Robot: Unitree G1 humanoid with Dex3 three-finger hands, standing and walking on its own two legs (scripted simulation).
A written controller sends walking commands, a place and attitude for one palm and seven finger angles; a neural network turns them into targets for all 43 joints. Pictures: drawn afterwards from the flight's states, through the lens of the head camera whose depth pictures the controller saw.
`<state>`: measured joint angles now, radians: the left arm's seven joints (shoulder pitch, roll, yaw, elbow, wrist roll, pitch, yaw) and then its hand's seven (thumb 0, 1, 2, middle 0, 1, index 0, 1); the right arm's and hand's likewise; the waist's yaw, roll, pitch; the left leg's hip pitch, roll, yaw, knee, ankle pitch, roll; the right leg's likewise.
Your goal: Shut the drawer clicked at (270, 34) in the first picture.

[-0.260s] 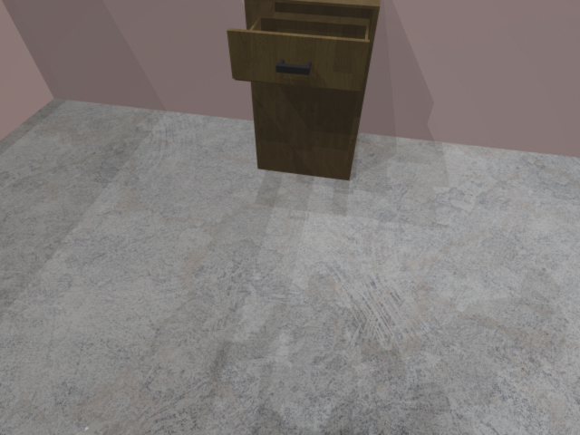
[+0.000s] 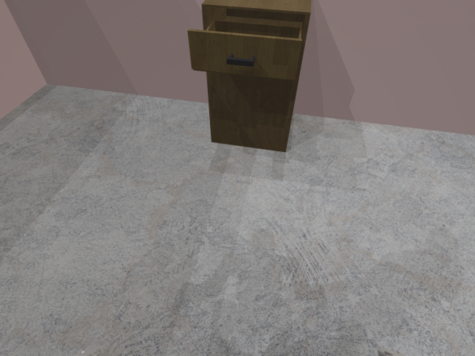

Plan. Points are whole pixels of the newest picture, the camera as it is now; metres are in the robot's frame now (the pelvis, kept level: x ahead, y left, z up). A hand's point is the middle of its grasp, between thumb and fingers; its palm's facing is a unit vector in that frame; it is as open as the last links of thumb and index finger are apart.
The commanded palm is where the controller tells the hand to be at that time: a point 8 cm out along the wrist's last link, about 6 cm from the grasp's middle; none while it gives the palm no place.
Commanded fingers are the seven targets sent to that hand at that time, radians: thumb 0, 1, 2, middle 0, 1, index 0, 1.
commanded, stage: stand and wait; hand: left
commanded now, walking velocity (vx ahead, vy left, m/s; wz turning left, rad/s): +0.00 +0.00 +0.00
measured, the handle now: (241, 59) +1.18 +0.06 -0.03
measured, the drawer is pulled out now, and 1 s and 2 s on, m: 0.29 0.29 0.29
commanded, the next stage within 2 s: look at it before walking up in 0.56 s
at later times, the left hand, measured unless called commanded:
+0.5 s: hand out of the picture +0.06 +0.24 -0.15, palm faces -0.02 -0.94 -0.34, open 7.3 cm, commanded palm none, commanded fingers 0.00 0.90 0.90 -0.20 -0.30 -0.20 -0.30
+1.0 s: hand out of the picture +0.05 +0.24 -0.15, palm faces -0.03 -0.95 -0.32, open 7.3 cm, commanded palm none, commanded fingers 0.00 0.90 0.90 -0.20 -0.30 -0.20 -0.30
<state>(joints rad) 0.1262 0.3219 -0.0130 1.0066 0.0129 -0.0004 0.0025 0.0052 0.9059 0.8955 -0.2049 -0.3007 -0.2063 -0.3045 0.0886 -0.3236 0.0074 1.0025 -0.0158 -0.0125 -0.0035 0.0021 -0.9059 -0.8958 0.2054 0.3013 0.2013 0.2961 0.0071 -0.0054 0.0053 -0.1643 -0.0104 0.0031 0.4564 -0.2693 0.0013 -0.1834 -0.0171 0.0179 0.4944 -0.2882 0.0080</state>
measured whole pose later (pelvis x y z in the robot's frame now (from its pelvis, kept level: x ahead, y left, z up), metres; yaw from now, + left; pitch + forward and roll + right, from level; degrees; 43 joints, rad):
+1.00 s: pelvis -0.02 +0.00 +0.01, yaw +0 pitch -2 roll +0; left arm 0.15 0.33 -0.01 1.09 0.01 -0.01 0.00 0.00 0.91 0.90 -0.20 -0.30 -0.21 -0.30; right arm 0.13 -0.34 0.01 1.11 -0.01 -0.01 0.00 0.00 -0.91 -0.90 0.20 0.30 0.20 0.30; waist 0.00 -0.01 0.02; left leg -0.15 0.00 0.00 0.38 -0.20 -0.01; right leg -0.16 0.00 0.02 0.40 -0.21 0.00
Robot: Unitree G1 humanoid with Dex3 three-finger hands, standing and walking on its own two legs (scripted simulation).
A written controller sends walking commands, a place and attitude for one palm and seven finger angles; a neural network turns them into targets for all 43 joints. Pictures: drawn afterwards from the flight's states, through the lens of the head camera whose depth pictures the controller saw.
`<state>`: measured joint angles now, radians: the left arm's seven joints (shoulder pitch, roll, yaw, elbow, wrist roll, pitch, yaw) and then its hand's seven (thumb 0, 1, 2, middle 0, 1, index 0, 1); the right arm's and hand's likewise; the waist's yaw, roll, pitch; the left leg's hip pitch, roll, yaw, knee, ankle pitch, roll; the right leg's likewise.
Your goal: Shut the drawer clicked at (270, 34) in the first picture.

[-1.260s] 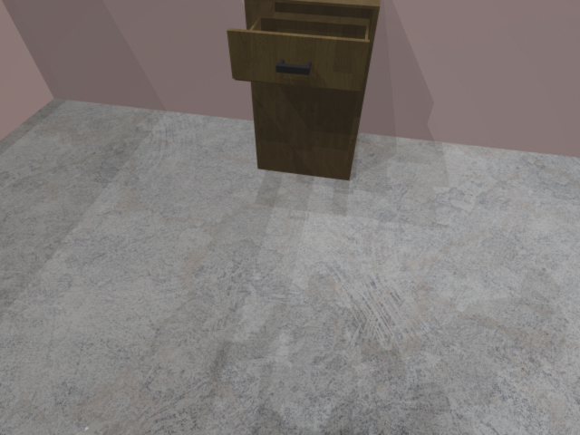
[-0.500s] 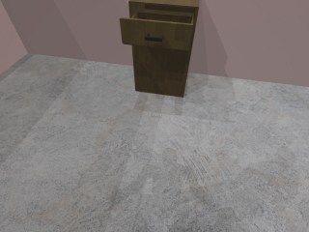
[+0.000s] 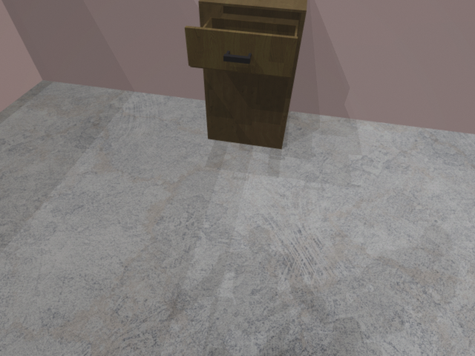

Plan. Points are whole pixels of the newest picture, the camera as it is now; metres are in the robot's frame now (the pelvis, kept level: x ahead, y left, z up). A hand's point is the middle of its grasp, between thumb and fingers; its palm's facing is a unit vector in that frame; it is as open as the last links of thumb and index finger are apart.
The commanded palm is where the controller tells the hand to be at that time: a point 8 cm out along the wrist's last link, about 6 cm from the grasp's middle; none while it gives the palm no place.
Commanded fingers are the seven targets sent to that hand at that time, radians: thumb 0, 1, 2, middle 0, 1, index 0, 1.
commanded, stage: look at it before walking up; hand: left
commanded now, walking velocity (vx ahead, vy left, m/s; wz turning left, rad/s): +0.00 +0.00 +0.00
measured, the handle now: (237, 56) +1.20 +0.07 -0.04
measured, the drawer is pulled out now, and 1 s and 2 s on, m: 0.29 0.29 0.29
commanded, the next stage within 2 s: walk to a spot facing it in 0.18 s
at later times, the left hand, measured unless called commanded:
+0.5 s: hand out of the picture +0.05 +0.22 -0.18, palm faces -0.02 -0.97 -0.25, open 7.3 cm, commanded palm none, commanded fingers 0.00 0.90 0.90 -0.20 -0.30 -0.20 -0.30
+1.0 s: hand (176, 291) +0.29 +0.16 -0.19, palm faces -0.04 -0.97 -0.24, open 7.3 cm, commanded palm none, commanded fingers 0.00 0.90 0.90 -0.20 -0.30 -0.20 -0.30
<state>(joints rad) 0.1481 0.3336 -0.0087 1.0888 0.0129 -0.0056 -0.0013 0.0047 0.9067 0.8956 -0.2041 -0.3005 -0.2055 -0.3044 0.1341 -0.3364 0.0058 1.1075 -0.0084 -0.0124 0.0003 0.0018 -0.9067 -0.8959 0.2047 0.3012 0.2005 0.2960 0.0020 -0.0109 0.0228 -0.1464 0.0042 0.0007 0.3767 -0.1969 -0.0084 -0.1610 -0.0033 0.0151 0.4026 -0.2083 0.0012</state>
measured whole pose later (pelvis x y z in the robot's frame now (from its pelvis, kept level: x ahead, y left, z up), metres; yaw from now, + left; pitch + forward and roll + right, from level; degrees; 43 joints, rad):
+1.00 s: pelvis +0.20 -0.04 -0.03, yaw -5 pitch -2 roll -1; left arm 0.19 0.22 0.06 0.99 0.02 -0.08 0.00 0.01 0.93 0.90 -0.20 -0.30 -0.20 -0.30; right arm 0.44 -0.14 -0.04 1.20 -0.01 -0.02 0.00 0.01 -0.91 -0.90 0.20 0.30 0.20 0.30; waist -0.01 0.01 0.09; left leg -0.30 0.09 0.04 1.24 -0.44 0.03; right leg -0.37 -0.05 -0.16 0.70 -0.30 -0.05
